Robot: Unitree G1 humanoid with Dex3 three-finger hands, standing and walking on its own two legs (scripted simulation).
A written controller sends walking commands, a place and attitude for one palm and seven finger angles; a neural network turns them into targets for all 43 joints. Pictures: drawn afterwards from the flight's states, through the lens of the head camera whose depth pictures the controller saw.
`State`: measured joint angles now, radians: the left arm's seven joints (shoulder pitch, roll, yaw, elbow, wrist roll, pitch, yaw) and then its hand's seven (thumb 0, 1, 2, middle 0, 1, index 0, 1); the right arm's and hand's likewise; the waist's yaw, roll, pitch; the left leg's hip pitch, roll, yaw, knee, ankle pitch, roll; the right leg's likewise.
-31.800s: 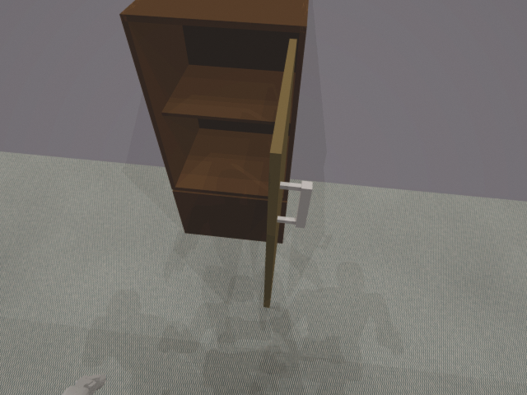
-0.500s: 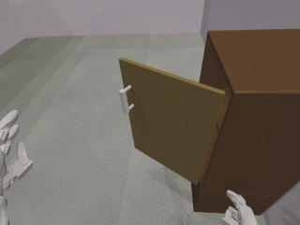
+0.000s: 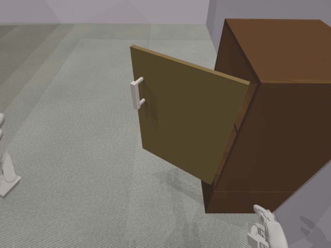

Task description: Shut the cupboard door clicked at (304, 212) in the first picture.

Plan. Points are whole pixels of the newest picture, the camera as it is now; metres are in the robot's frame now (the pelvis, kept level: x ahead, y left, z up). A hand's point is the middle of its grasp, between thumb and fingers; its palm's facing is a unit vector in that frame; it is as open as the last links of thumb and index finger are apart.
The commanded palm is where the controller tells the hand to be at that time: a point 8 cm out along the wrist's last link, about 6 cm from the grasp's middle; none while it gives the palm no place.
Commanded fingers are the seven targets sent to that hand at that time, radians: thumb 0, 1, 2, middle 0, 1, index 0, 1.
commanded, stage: step back with the hand held close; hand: left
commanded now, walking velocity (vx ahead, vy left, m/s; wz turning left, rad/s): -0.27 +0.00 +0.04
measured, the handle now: (138, 93) +0.66 +0.15 -0.01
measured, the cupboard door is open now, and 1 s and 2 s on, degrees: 58 58 58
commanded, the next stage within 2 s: stop stepping back and stand still in 0.46 s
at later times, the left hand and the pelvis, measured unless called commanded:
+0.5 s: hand out of the picture +0.05 +0.28 +0.17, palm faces +0.52 -0.73 -0.43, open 7.4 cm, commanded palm -0.01 +0.31 +0.18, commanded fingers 0.00 0.90 0.90 -0.20 -0.30 -0.20 -0.30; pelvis -0.12 +0.00 -0.01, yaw +6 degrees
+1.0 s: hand out of the picture -0.07 +0.34 +0.18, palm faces +0.59 -0.76 -0.27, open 7.4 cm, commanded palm -0.17 +0.34 +0.18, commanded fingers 0.00 0.90 0.90 -0.20 -0.30 -0.20 -0.30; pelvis -0.29 +0.04 +0.00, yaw +2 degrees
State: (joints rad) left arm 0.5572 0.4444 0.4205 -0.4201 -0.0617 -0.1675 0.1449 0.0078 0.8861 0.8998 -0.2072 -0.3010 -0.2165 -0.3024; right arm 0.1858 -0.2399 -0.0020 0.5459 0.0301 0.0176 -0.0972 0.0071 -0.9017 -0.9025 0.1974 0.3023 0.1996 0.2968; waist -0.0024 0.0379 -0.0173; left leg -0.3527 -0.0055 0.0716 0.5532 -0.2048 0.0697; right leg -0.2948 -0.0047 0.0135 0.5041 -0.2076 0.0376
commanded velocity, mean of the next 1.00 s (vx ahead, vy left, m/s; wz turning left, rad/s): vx -0.07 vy -0.03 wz -0.06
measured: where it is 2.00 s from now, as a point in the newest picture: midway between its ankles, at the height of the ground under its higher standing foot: outside the picture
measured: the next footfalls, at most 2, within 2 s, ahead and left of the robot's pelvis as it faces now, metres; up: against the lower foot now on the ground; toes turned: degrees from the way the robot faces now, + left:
right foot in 0.72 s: -0.25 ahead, -0.13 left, +0.00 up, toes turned +8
left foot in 0.86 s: -0.16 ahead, +0.12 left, +0.00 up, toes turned +8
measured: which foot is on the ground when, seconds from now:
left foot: down 0.00-0.70, up 0.72-0.84, down 0.86-1.00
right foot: down 0.00-0.48, up 0.50-0.70, down 0.72-0.88, up 0.90-1.00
